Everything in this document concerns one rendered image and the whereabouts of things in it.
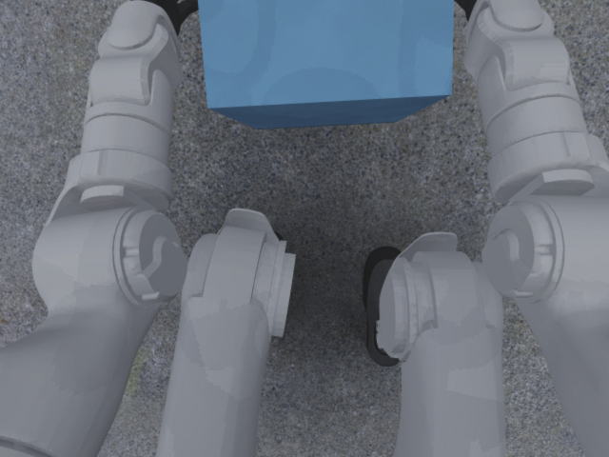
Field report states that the left robot shin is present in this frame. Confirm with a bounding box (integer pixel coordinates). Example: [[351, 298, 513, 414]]
[[181, 209, 280, 311]]

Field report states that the right robot hand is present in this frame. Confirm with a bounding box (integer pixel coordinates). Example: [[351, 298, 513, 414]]
[[454, 0, 477, 22]]

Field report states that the robot right upper arm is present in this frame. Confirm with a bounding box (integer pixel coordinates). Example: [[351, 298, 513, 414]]
[[481, 195, 609, 457]]

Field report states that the robot left forearm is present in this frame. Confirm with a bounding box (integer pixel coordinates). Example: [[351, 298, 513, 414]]
[[32, 0, 183, 290]]

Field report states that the robot right forearm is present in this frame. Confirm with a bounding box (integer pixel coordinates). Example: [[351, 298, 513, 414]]
[[463, 0, 609, 205]]

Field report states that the left robot hand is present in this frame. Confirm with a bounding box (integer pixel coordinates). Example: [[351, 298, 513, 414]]
[[130, 0, 199, 37]]

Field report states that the robot left foot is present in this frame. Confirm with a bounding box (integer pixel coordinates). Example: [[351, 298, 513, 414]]
[[273, 230, 286, 253]]

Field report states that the carton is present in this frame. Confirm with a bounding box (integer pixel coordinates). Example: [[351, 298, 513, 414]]
[[198, 0, 454, 129]]

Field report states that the robot left upper arm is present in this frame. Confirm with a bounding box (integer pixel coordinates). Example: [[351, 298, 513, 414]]
[[0, 206, 187, 457]]

